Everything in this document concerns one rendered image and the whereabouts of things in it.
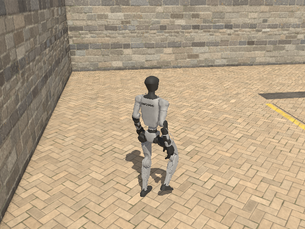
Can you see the right robot upper arm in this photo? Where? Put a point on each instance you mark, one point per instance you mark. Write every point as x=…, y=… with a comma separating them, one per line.
x=164, y=104

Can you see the right robot forearm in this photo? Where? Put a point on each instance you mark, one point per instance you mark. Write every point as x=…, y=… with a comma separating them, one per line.
x=165, y=134

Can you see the left robot forearm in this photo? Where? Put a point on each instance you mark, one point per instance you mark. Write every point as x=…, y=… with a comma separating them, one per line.
x=137, y=123

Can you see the left robot upper arm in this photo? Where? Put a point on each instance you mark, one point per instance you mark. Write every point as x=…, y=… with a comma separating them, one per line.
x=137, y=107

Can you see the robot right thigh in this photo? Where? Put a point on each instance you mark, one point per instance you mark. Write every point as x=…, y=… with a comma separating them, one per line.
x=161, y=143

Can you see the right robot hand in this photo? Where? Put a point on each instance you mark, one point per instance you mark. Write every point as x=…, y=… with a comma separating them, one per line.
x=170, y=151

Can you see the humanoid robot head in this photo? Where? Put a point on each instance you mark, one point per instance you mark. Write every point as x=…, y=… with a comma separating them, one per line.
x=151, y=83

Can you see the left robot hand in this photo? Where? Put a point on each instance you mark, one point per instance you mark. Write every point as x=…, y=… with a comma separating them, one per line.
x=139, y=131

